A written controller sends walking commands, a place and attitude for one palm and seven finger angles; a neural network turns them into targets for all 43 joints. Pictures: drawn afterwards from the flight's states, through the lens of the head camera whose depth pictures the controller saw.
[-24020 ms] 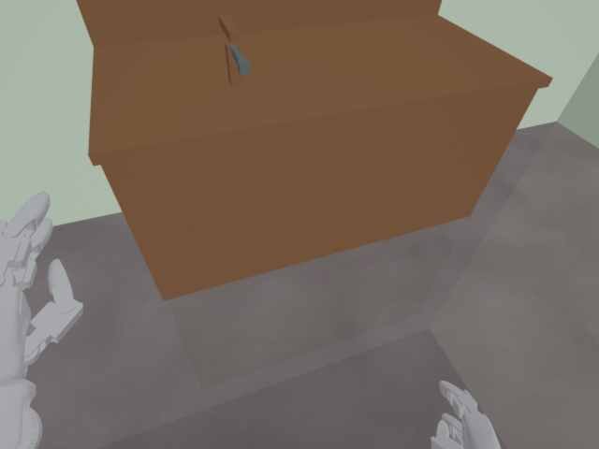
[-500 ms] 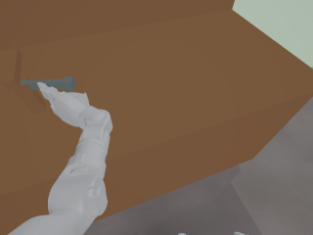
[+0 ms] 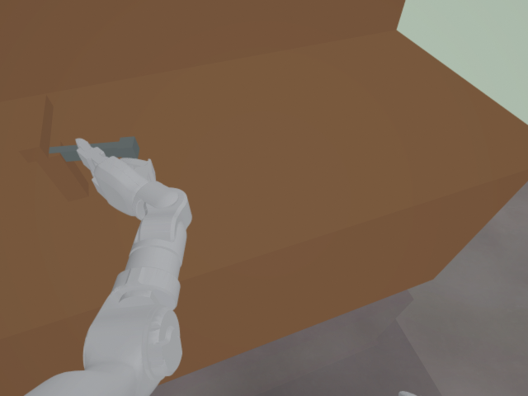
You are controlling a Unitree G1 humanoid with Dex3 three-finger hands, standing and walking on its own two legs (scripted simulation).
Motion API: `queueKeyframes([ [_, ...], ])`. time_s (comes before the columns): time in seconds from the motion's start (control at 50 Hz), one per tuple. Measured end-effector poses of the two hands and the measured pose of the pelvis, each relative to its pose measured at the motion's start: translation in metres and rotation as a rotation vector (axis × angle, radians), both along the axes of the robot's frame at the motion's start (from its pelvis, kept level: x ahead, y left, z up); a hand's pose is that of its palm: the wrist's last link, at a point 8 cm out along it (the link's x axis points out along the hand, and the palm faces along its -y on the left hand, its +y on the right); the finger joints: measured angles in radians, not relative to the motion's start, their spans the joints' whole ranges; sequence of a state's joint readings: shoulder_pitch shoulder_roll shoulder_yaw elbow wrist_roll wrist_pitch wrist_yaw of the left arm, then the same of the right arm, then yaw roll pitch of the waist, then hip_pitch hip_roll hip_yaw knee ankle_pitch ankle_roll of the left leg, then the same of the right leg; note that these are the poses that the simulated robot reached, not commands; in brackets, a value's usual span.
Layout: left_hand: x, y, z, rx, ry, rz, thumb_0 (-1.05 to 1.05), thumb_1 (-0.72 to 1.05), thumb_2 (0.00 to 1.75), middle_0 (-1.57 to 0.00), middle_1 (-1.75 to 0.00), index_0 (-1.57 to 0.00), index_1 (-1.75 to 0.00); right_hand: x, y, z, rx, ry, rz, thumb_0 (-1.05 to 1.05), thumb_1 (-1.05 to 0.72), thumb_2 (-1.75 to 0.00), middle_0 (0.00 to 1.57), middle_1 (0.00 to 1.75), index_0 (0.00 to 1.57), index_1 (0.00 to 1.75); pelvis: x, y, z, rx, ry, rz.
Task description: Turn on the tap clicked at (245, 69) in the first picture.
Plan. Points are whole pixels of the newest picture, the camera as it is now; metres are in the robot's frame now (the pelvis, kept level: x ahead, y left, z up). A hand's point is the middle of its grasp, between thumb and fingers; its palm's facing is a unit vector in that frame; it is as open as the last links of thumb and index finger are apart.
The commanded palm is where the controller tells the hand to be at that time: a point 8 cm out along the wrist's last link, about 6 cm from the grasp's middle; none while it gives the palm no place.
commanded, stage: lift the hand up off the lever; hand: left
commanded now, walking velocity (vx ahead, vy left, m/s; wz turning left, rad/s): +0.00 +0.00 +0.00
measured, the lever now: (128, 148) +0.50 +0.23 +0.10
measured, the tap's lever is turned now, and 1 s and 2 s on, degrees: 77 77 77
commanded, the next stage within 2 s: draw the hand back beside the body in 1.86 s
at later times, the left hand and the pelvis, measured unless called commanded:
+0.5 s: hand (134, 161) +0.44 +0.20 +0.13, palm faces +0.81 -0.57 -0.10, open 7.8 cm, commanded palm +0.38 +0.21 +0.13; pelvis +0.01 +0.00 +0.01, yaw +0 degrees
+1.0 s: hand (130, 160) +0.42 +0.19 +0.15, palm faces +0.80 -0.60 -0.09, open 7.8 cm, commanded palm +0.37 +0.21 +0.15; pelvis +0.00 +0.01 +0.01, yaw +0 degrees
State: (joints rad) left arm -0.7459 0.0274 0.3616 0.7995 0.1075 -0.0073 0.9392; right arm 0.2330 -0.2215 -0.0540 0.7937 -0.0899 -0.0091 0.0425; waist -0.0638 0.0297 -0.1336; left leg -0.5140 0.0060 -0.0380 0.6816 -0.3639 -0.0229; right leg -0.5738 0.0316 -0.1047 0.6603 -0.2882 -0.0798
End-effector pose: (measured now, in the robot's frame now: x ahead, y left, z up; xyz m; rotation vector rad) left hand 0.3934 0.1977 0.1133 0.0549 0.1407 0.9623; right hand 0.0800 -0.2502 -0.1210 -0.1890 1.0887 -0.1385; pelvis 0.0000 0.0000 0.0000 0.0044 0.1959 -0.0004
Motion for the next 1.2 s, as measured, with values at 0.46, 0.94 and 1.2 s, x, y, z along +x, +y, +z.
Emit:
queueKeyframes([
  [0.46, -0.009, 0.015, 0.019, -0.005, -0.005, 0.005, 0.02, 0.90, 0.90, -0.15, -0.15, -0.15, -0.15, 0.047, 0.016, 0.012, 0.011, -0.079, 0.045, 0.01, -0.91, -0.90, 0.20, 0.30, 0.20, 0.30, 0.009, 0.004, 0.007, -0.002, -0.042, 0.007],
  [0.94, -0.030, 0.013, 0.040, -0.019, -0.022, -0.021, 0.02, 0.90, 0.90, -0.15, -0.15, -0.15, -0.15, 0.061, 0.027, 0.022, 0.026, -0.140, 0.060, 0.01, -0.91, -0.90, 0.20, 0.30, 0.20, 0.30, 0.005, 0.007, 0.013, -0.002, -0.099, 0.002],
  [1.2, -0.029, 0.001, 0.052, -0.026, -0.016, -0.026, 0.02, 0.90, 0.90, -0.15, -0.15, -0.15, -0.15, 0.070, 0.029, 0.027, 0.036, -0.178, 0.072, 0.01, -0.91, -0.90, 0.20, 0.30, 0.20, 0.30, -0.001, 0.003, 0.015, 0.001, -0.107, -0.001],
])
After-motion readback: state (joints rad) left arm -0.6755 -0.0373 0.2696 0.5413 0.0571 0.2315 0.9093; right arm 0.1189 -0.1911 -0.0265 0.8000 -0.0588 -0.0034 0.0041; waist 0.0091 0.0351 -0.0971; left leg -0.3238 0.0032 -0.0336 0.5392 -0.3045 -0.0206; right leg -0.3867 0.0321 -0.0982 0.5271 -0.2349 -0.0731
